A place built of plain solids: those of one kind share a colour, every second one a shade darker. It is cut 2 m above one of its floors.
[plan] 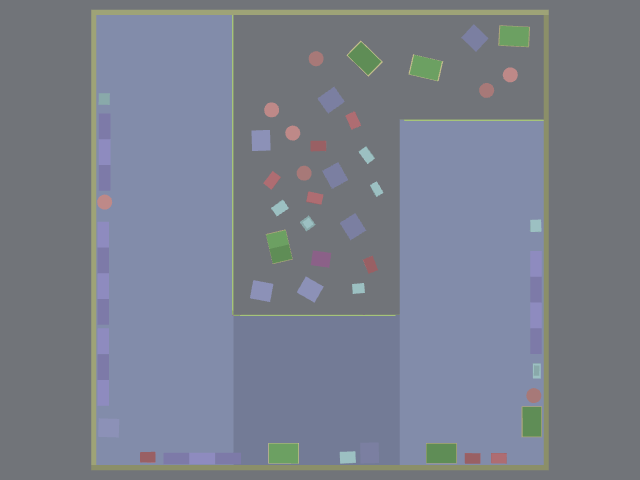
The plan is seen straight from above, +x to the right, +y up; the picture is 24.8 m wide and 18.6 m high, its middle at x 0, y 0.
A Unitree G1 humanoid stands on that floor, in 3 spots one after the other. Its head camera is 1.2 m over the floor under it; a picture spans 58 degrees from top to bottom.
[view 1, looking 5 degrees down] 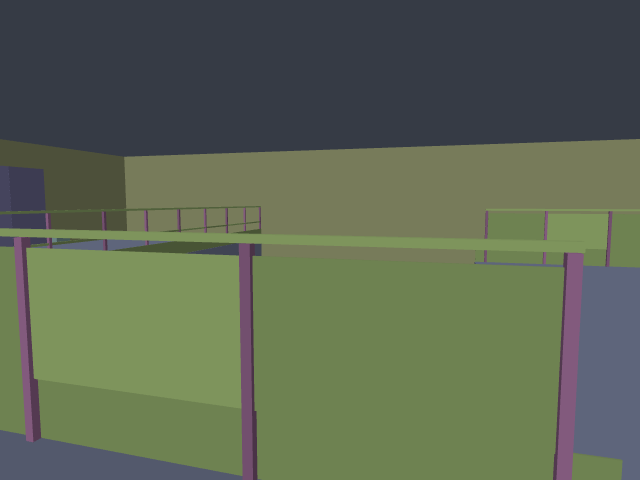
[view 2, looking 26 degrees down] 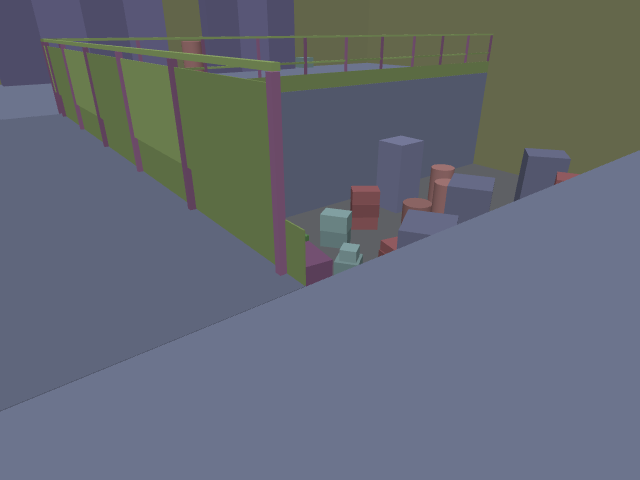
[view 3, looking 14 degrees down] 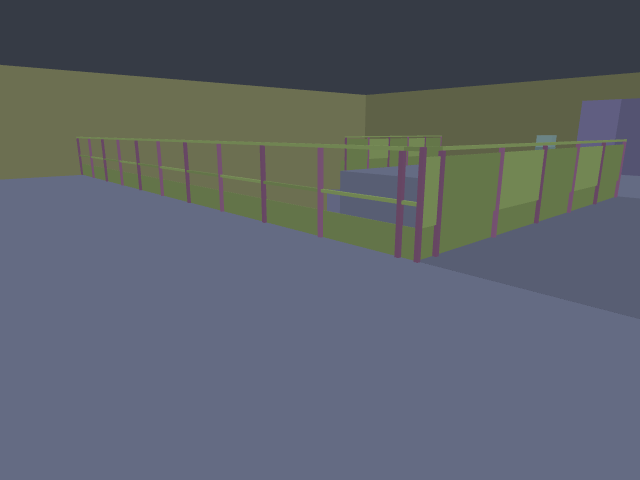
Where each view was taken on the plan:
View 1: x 2.48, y -4.54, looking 106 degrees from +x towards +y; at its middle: guard_rail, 1.66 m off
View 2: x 4.64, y -4.02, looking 142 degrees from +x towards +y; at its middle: ground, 9.23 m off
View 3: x -6.70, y -5.24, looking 48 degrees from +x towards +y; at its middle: floor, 4.96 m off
